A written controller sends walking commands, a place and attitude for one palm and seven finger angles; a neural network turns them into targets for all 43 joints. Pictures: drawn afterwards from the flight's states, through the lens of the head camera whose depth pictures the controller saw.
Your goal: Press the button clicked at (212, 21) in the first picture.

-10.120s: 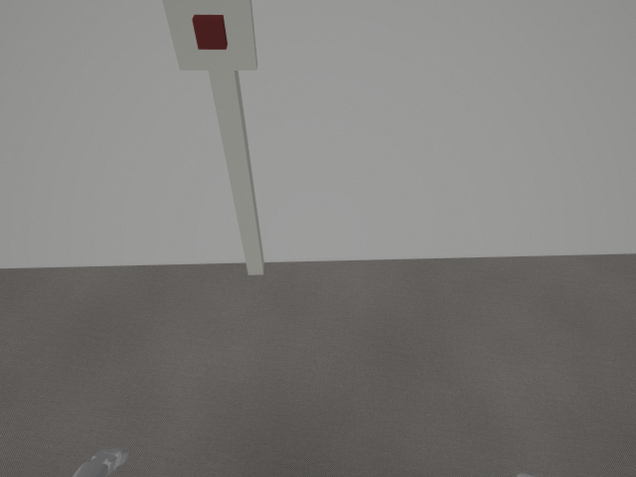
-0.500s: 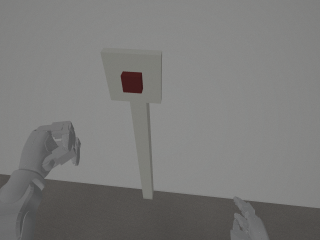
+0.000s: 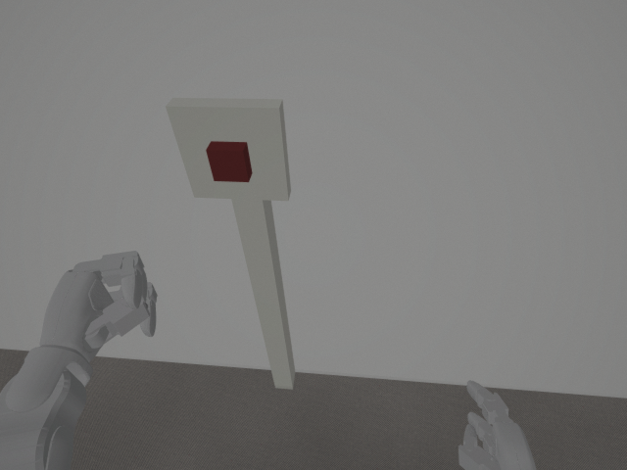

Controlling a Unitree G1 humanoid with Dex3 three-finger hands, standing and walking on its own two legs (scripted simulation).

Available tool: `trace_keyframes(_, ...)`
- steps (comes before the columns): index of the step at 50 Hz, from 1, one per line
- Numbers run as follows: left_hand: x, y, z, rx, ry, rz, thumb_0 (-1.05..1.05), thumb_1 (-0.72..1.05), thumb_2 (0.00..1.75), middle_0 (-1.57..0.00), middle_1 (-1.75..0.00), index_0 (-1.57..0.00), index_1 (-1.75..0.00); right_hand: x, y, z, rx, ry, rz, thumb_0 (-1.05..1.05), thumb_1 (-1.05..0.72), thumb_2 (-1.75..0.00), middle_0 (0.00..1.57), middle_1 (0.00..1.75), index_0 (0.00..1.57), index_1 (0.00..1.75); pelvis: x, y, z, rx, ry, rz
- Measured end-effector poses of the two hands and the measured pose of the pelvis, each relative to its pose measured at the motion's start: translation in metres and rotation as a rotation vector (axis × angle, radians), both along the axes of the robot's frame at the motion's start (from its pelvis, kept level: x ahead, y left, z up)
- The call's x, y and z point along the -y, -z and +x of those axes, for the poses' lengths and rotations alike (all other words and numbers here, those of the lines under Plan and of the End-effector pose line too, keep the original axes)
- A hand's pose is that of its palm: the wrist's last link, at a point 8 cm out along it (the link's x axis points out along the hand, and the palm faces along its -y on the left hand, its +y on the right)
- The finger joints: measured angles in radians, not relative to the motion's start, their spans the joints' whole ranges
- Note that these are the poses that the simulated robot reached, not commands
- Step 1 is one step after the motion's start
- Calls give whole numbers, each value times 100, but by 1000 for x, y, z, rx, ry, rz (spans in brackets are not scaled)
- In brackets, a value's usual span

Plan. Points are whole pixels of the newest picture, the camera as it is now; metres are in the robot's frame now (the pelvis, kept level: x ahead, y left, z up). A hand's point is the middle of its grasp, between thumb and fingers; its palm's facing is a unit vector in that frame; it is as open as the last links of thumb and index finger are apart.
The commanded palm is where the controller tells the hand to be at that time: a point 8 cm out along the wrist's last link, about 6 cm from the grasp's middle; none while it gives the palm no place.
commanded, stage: aim a knuckle at the button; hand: left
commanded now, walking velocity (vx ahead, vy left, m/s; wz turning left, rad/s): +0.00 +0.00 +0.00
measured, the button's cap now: (230, 160) +0.52 +0.19 +0.15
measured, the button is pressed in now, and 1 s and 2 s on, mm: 0 0 0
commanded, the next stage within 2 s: none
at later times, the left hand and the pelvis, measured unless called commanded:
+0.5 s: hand (191, 259) +0.33 +0.20 +0.13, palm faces +0.04 -1.00 -0.03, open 3.1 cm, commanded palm +0.30 +0.24 +0.14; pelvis +0.02 +0.01 +0.00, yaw -1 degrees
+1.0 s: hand (229, 222) +0.40 +0.17 +0.13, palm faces +0.01 -1.00 +0.00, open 3.1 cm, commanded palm +0.38 +0.22 +0.12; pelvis +0.01 +0.02 +0.00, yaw -2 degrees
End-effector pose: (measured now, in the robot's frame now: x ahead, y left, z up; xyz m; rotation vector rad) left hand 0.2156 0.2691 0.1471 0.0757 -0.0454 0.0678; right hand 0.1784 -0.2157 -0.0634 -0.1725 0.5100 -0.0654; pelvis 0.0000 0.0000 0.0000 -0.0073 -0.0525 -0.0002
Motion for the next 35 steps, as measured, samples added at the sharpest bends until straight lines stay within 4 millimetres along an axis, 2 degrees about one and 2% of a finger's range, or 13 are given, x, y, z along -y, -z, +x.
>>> trace_keyframes(6, -2, 2, 25, 7, -26, -10, 2, 90, 90, -130, -150, -130, -150, 10, 6, 0, -24, 8, -13, 1, -90, -90, 21, 30, 20, 30, 5, 1, -1, -8, -5, 0)
trace_keyframes(13, 12, 6, 64, -1, 43, -22, 2, 90, 90, -130, -150, -130, -150, 19, 10, -3, -46, 50, -19, 1, -90, -90, 21, 30, 20, 30, 4, 2, 7, -34, 9, 6)
trace_keyframes(17, 18, 8, 76, 0, 56, -41, 2, 90, 90, -130, -150, -130, -150, 20, 10, -4, -56, 66, -18, 1, -90, -90, 20, 30, 20, 30, 1, 1, 13, -47, 19, 11)
trace_keyframes(27, 22, 16, 90, -5, 33, -40, 2, 90, 90, -130, -150, -130, -150, 7, 13, -5, -103, 58, -17, 1, -90, -90, 20, 30, 20, 30, -9, 1, 16, -54, 21, 9)
trace_keyframes(35, 31, 16, 116, -12, 54, -57, 2, 90, 90, -130, -150, -130, -150, -7, 18, -9, -144, 54, -7, 1, -90, -90, 21, 30, 20, 30, -16, 1, 13, -58, 17, 6)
